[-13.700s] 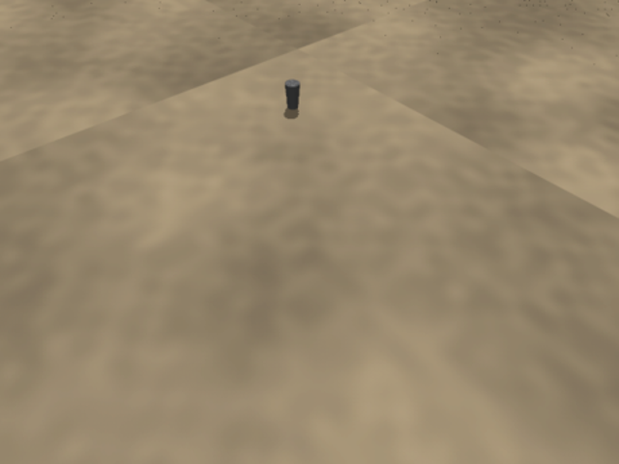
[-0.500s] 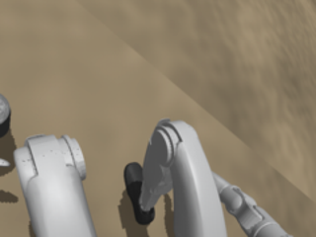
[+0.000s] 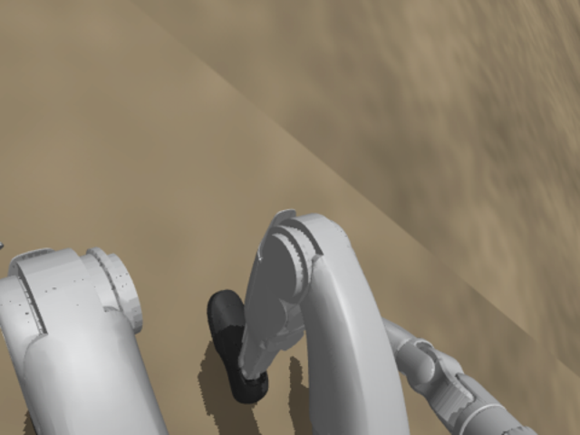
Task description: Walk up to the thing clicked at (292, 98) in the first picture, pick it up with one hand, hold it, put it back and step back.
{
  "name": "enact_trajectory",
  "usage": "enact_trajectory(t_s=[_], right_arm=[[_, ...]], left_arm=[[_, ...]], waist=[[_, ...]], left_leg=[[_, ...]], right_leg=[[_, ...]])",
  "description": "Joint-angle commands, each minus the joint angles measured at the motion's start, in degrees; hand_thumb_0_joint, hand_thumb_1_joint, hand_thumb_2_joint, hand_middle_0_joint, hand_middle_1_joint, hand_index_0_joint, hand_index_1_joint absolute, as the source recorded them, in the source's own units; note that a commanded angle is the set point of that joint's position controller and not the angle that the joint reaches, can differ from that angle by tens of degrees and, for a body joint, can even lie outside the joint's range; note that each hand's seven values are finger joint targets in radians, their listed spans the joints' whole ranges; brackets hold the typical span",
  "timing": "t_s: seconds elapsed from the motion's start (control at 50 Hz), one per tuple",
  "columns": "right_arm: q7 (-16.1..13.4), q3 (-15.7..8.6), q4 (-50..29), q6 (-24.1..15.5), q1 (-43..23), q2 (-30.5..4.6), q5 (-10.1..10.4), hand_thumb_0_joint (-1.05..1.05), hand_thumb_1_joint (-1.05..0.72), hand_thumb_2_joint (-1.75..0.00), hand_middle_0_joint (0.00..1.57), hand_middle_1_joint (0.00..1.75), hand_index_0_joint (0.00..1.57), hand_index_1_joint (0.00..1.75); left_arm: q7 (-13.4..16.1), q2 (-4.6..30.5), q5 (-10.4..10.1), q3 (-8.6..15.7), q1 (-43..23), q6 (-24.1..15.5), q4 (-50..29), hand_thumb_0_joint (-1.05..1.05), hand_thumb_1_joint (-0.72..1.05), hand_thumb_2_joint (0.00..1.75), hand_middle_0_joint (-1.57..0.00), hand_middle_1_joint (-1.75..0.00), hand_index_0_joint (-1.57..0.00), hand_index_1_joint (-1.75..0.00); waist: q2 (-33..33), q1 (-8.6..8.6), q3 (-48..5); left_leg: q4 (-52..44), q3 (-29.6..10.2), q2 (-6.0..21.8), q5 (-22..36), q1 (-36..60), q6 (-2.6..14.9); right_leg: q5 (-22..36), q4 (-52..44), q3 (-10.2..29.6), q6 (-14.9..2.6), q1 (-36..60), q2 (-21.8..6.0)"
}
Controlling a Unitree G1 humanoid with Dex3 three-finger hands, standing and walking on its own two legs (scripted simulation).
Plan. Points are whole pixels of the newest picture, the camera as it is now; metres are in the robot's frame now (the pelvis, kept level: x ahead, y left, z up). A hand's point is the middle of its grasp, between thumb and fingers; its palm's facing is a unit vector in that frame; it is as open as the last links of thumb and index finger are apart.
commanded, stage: close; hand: left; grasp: from the side
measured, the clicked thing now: out of the picture +0.40 +0.28 -0.20
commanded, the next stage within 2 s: settle in 0.44 s
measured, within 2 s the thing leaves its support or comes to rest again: leaves its support in 0.84 s
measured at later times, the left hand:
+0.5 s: hand out of the picture +0.40 +0.29 -0.17, palm faces +0.39 -0.92 +0.00, open 11.1 cm
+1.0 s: hand out of the picture +0.39 +0.29 -0.14, palm faces +0.39 -0.92 -0.01, open 11.4 cm
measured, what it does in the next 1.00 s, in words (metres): stands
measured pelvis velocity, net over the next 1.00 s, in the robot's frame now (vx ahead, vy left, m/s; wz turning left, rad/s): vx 0.00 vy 0.00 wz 0.01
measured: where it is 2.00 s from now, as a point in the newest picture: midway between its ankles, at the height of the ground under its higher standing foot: (174, 406)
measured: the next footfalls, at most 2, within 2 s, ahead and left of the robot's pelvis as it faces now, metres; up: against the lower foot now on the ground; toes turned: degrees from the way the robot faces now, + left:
none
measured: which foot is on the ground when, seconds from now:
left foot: down 0.00-1.00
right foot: down 0.00-1.00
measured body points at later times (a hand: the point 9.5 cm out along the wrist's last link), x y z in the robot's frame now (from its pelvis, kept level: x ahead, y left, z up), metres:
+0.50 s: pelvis +0.00 +0.00 +0.00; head +0.21 +0.20 +0.34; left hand +0.38 +0.34 -0.17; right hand +0.18 -0.24 -0.02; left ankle +0.09 +0.12 -0.24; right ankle +0.16 -0.13 -0.24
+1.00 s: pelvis +0.00 +0.00 +0.01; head +0.20 +0.20 +0.36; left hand +0.36 +0.34 -0.14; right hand +0.20 -0.24 -0.02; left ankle +0.09 +0.12 -0.24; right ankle +0.16 -0.13 -0.24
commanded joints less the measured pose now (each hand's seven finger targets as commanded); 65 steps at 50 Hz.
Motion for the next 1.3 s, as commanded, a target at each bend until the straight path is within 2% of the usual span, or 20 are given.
enact_trajectory(t_s=[0.0, 0.14, 0.2, 0.22, 0.36, 0.46, 0.48, 0.52, 0.6, 0.62, 0.68, 0.8, 0.9, 0.98, 1.04, 1.08, 1.12, 1.14, 1.18, 1.28], right_arm=[[-1.1, -6.8, -0.9, 0.4, 0.4, -20.4, -0.5, 0.00, -0.88, -0.90, 0.20, 0.30, 0.20, 0.30], [-1.2, -6.3, -1.1, 0.9, 0.1, -20.4, -0.4, 0.00, -0.87, -0.90, 0.20, 0.30, 0.20, 0.30], [-1.3, -6.3, -1.0, 1.0, 0.0, -20.5, -0.5, 0.00, -0.88, -0.90, 0.20, 0.30, 0.20, 0.30], [-1.3, -6.2, -1.0, 1.0, -0.2, -20.2, -0.4, 0.00, -0.87, -0.90, 0.20, 0.30, 0.20, 0.30], [-1.3, -6.2, -1.0, 1.2, 0.2, -20.1, -0.6, 0.00, -0.88, -0.90, 0.20, 0.30, 0.20, 0.30], [-0.8, -6.6, -0.9, 1.5, 0.8, -20.4, -0.7, 0.00, -0.89, -0.90, 0.20, 0.30, 0.20, 0.30], [-0.8, -6.7, -1.0, 1.5, 0.7, -20.2, -0.6, 0.00, -0.88, -0.90, 0.20, 0.30, 0.20, 0.30], [-0.7, -6.8, -0.9, 1.5, 0.4, -20.1, -0.5, 0.00, -0.89, -0.90, 0.20, 0.30, 0.20, 0.30], [-0.6, -7.2, -0.8, 1.7, 0.7, -20.4, -0.2, 0.00, -0.91, -0.91, 0.20, 0.30, 0.20, 0.30], [-0.6, -7.0, -0.7, 1.8, 1.3, -20.4, -0.3, 0.00, -0.91, -0.91, 0.20, 0.30, 0.20, 0.30], [-0.5, -8.0, -0.8, 2.1, 1.1, -20.6, 0.0, 0.00, -0.91, -0.91, 0.20, 0.30, 0.20, 0.30], [-0.3, -10.0, -0.8, 2.0, 2.5, -19.9, 0.7, 0.00, -0.91, -0.91, 0.20, 0.30, 0.20, 0.30], [-0.4, -12.2, -0.9, 1.9, 3.8, -18.8, 2.0, 0.00, -0.91, -0.91, 0.20, 0.30, 0.20, 0.30], [-0.3, -14.1, 1.0, 2.3, 5.6, -17.7, 3.4, 0.00, -0.91, -0.90, 0.20, 0.30, 0.20, 0.30], [-0.4, -15.6, 0.1, 2.2, 6.3, -16.9, 4.6, 0.00, -0.91, -0.90, 0.20, 0.30, 0.20, 0.30], [-0.3, -16.8, 0.8, 2.3, 6.8, -16.2, 5.6, 0.00, -0.90, -0.90, 0.20, 0.30, 0.20, 0.30], [-0.6, -18.1, 1.6, 2.3, 8.1, -15.7, 6.5, 0.00, -0.90, -0.90, 0.20, 0.30, 0.20, 0.30], [-0.5, -18.3, 1.5, 2.4, 8.4, -15.0, 7.0, 0.00, -0.90, -0.90, 0.20, 0.30, 0.20, 0.30], [-0.6, -19.6, 1.4, 2.3, 9.0, -14.3, 8.1, 0.00, -0.90, -0.90, 0.20, 0.30, 0.20, 0.30], [-1.5, -21.9, 1.8, 2.9, 11.3, -12.8, 10.4, 0.00, -0.89, -0.90, 0.20, 0.30, 0.20, 0.30]], left_arm=[[1.0, 8.8, -0.1, 0.0, -10.2, -4.0, -7.1, 0.00, 0.16, 0.49, -0.43, -0.40, -0.41, -0.41], [1.6, 9.5, -0.1, 0.0, -11.7, -3.8, -6.7, 0.00, 0.39, 0.68, -0.63, -0.60, -0.61, -0.61], [2.2, 10.1, 0.0, 0.2, -13.6, -3.9, -6.7, 0.00, 0.37, 0.77, -0.73, -0.73, -0.72, -0.73], [2.4, 10.7, 0.0, 0.4, -13.2, -3.9, -7.1, 0.00, 0.38, 0.80, -0.78, -0.77, -0.76, -0.77], [2.8, 10.8, 1.0, -0.2, -14.2, -3.6, -7.2, 0.00, 0.36, 0.97, -0.95, -0.97, -0.94, -0.98], [3.0, 8.9, 1.3, -1.3, -13.5, -3.2, -7.5, 0.00, 0.33, 1.09, -1.06, -1.11, -1.05, -1.13], [3.1, 9.0, 1.0, -0.9, -12.5, -3.1, -8.2, 0.00, 0.35, 1.10, -1.07, -1.12, -1.06, -1.13], [3.0, 8.0, 0.9, -2.0, -12.9, -2.9, -8.5, 0.00, 0.30, 1.13, -1.09, -1.16, -1.08, -1.17], [2.9, 8.3, 0.8, -1.8, -12.9, -2.7, -9.6, 0.00, 0.33, 1.22, -1.15, -1.25, -1.13, -1.28], [3.1, 10.1, 0.9, -0.3, -12.4, -2.6, -10.7, 0.00, 0.34, 1.24, -1.16, -1.26, -1.14, -1.29], [2.8, 9.0, 0.9, -1.1, -13.1, -2.2, -14.3, 0.00, 0.31, 1.26, -1.19, -1.30, -1.17, -1.33], [3.1, 10.0, 0.3, 0.8, -13.6, -0.4, -24.7, 0.00, 0.25, 1.26, -1.22, -1.33, -1.20, -1.36], [3.4, 7.7, 0.1, -0.8, -14.1, 2.7, -31.8, 0.00, 0.24, 1.26, -1.24, -1.35, -1.23, -1.37], [2.5, 3.2, 0.5, -4.1, -13.1, 5.6, -32.7, 0.00, 0.22, 1.26, -1.26, -1.37, -1.25, -1.39], [1.9, 3.5, -0.3, -3.3, -12.6, 7.6, -37.4, 0.00, 0.19, 1.24, -1.25, -1.35, -1.24, -1.38], [0.8, -0.1, -0.7, -5.8, -10.6, 9.4, -37.2, 0.00, 0.19, 1.24, -1.25, -1.36, -1.24, -1.38], [0.4, 0.2, -1.0, -4.4, -10.7, 10.7, -39.9, 0.00, 0.19, 1.25, -1.26, -1.37, -1.25, -1.39], [-0.1, -2.6, -1.4, -6.7, -9.9, 11.7, -39.4, 0.00, 0.17, 1.24, -1.25, -1.36, -1.25, -1.39], [-0.5, -2.0, -1.9, -5.9, -11.5, 12.9, -43.7, 0.00, 0.17, 1.22, -1.25, -1.34, -1.24, -1.37], [-2.3, -4.9, -2.5, -6.8, -12.7, 16.8, -45.2, 0.00, 0.18, 1.22, -1.24, -1.34, -1.23, -1.36]], waist=[[30.9, -6.49, -31.4], [30.1, -6.98, -30.0], [30.3, -7.76, -29.1], [30.3, -7.00, -28.7], [31.5, -7.30, -29.2], [33.3, -7.55, -29.9], [32.6, -6.64, -30.3], [32.0, -7.21, -30.4], [32.5, -6.99, -30.3], [33.3, -6.47, -31.7], [34.8, -6.19, -31.9], [37.9, -4.67, -37.9], [39.3, -3.89, -41.3], [39.5, -3.36, -39.1], [37.6, -1.23, -43.1], [37.1, -0.83, -41.7], [36.9, 0.70, -42.8], [36.1, 0.17, -43.4], [36.6, 1.59, -45.5], [35.2, 2.19, -47.5]], left_leg=[[-20.8, 5.7, 2.9, 5.6, 21.0, -1.73], [-21.1, 5.1, 3.1, 3.8, 19.4, -1.53], [-21.1, 4.8, 3.2, 3.0, 19.2, -1.50], [-21.0, 5.1, 3.2, 2.2, 18.4, -1.31], [-21.7, 4.8, 3.4, 2.7, 19.8, -1.62], [-22.6, 4.1, 3.5, 4.1, 21.9, -2.23], [-22.1, 4.5, 3.4, 4.8, 21.5, -2.03], [-21.5, 4.9, 3.2, 5.3, 21.1, -1.84], [-22.1, 4.8, 3.2, 4.5, 20.9, -1.88], [-22.1, 4.7, 3.3, 5.7, 21.9, -2.01], [-22.7, 4.7, 3.4, 6.2, 23.0, -2.25], [-23.0, 6.4, 3.1, 7.8, 25.4, -2.23], [-23.8, 8.0, 2.7, 8.1, 25.6, -2.00], [-26.1, 7.7, 2.7, 4.7, 24.3, -2.05], [-25.7, 9.3, 2.0, 4.7, 23.3, -1.31], [-27.0, 9.6, 1.7, 2.2, 21.6, -1.11], [-28.2, 9.5, 1.8, 1.7, 22.6, -1.15], [-28.4, 9.8, 1.5, 1.1, 22.1, -0.97], [-29.2, 10.4, 1.2, 0.8, 22.0, -0.78], [-30.6, 11.5, 0.8, 0.6, 22.0, -0.46]], right_leg=[[7.3, -8.2, -6.8, -4.20, 13.8, 2.5], [6.1, -8.4, -7.3, -4.18, 13.4, 2.7], [5.6, -8.5, -7.5, -4.17, 12.6, 2.7], [5.0, -8.8, -7.2, -4.23, 12.6, 2.8], [5.3, -8.6, -7.3, -4.38, 12.3, 2.7], [6.3, -7.8, -7.7, -4.49, 12.2, 2.6], [6.9, -8.1, -7.3, -4.47, 12.9, 2.7], [7.4, -8.3, -7.2, -4.43, 13.0, 2.7], [6.8, -8.5, -7.2, -4.39, 13.1, 2.4], [7.6, -8.3, -7.2, -4.51, 13.9, 2.5], [7.8, -7.9, -7.0, -4.55, 12.6, 2.3], [8.9, -8.4, -5.6, -4.94, 14.5, 2.1], [9.4, -9.2, -4.3, -5.43, 14.1, 1.9], [6.7, -9.0, -3.7, -5.67, 10.1, 1.3], [6.9, -10.3, -2.3, -5.78, 11.4, 1.2], [4.8, -10.6, -2.0, -5.96, 9.3, 1.1], [4.2, -10.4, -1.4, -6.05, 7.8, 0.7], [3.5, -10.8, -1.2, -6.00, 7.9, 0.6], [3.1, -10.9, -0.4, -6.18, 7.5, 0.3], [2.2, -12.0, 1.4, -6.57, 5.8, -0.3]])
